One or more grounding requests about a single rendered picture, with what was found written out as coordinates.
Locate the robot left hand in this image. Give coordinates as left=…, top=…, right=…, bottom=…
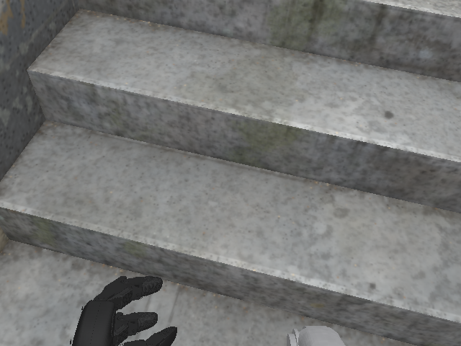
left=70, top=276, right=177, bottom=346

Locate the right robot thigh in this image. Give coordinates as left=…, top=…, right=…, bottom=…
left=287, top=326, right=346, bottom=346

